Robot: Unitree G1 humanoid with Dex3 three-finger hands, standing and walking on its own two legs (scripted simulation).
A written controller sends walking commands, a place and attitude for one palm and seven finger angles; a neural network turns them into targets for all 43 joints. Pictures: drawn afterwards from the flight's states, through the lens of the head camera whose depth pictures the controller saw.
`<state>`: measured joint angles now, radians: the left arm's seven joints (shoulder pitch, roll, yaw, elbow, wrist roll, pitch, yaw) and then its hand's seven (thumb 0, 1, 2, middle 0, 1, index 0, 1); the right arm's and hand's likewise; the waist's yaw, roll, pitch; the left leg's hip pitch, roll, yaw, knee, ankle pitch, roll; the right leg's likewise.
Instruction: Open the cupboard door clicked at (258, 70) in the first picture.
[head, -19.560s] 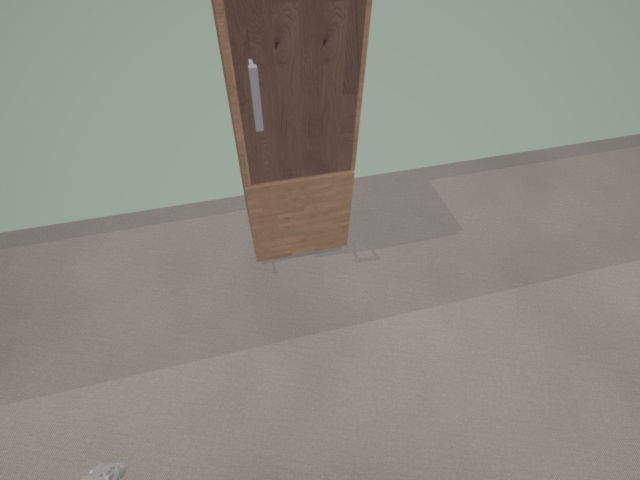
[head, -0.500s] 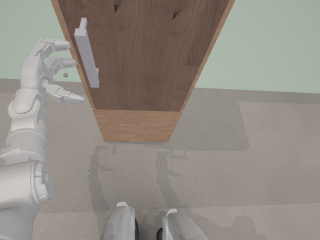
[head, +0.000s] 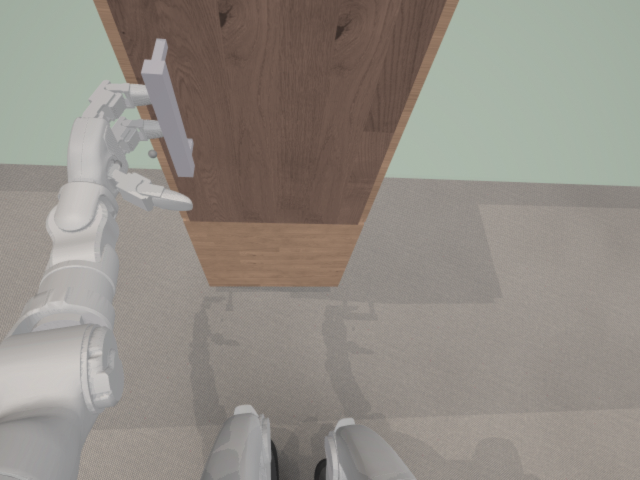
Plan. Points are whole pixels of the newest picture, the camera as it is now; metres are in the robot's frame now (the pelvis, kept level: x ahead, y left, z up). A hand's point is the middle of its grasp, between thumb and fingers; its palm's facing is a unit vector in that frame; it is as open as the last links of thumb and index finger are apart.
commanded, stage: slide the fingers in behind the handle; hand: left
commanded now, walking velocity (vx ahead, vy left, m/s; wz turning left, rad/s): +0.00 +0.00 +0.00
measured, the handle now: (174, 115) +0.55 +0.16 +0.07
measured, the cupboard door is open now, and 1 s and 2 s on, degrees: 0 0 2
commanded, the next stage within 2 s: close the thumb around the handle in 0.88 s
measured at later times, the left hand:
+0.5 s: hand (185, 154) +0.50 +0.14 +0.06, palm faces -0.03 -1.00 -0.01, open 14.0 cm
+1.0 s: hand (189, 156) +0.49 +0.14 +0.06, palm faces -0.02 -1.00 -0.02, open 14.0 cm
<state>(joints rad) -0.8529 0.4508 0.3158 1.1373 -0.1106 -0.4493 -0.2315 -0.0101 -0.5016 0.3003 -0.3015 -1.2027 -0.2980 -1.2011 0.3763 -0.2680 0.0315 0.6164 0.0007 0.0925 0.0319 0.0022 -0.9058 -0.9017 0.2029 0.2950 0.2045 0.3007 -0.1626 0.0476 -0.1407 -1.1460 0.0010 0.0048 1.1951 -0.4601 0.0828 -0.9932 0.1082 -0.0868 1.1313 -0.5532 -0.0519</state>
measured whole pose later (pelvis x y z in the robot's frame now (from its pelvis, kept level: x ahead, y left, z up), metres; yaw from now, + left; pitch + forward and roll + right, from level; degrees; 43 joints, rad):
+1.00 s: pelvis +0.00 -0.01 +0.00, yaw +0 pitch +23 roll -4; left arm -0.85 0.37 0.27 1.15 -0.09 -0.48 -0.13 -0.01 -0.50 0.30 -0.30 -1.20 -0.30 -1.20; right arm 0.37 -0.27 0.02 0.62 -0.01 0.09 0.04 0.00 -0.91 -0.90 0.20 0.29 0.20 0.30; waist -0.16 0.05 -0.15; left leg -1.14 0.00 0.01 1.19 -0.46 0.07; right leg -0.99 0.11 -0.08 1.15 -0.56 -0.07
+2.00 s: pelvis +0.01 -0.01 +0.00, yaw +0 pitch +23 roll -4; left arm -0.76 0.34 0.26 1.05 -0.12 -0.46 -0.13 0.01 0.74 0.78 -0.35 -1.34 -0.35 -1.35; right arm 0.38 -0.26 0.01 0.60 0.00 0.11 0.05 0.00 -0.91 -0.90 0.20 0.29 0.20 0.30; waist -0.15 0.05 -0.16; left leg -1.10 0.00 0.03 1.17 -0.47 0.07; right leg -0.97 0.11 -0.06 1.13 -0.56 -0.06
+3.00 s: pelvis +0.02 -0.09 +0.01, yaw +6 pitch +15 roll +3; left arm 0.22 -0.08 -0.24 0.09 0.06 -0.29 0.49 0.01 0.56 0.82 -0.31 -1.23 -0.31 -1.27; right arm 0.22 -0.22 0.00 0.54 -0.05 0.00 0.04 0.01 -0.91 -0.90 0.20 0.29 0.20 0.30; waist -0.01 0.02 -0.20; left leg -0.90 -0.04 -0.04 1.08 -0.45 -0.03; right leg -0.78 0.08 -0.12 1.12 -0.61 -0.14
